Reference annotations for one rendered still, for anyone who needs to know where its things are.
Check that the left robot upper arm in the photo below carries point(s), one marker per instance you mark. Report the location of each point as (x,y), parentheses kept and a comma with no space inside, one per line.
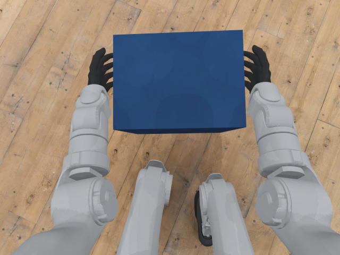
(80,211)

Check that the right robot hand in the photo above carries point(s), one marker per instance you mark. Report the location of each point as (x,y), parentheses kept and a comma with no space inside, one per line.
(260,67)

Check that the right robot forearm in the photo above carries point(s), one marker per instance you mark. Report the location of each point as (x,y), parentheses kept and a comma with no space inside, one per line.
(276,136)

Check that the left robot forearm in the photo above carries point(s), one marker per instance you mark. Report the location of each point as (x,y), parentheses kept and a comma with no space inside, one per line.
(87,156)

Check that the right robot thigh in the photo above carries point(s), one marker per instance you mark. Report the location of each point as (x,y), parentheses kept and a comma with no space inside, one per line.
(228,230)

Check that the robot left shin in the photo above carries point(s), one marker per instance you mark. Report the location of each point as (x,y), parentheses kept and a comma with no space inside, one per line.
(154,163)

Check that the left robot hand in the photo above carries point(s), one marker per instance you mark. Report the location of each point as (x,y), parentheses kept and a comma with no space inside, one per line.
(98,69)

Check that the carton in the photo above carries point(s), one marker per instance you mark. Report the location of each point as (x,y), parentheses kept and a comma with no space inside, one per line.
(179,82)

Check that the right robot upper arm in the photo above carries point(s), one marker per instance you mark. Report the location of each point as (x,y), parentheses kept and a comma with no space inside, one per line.
(300,213)

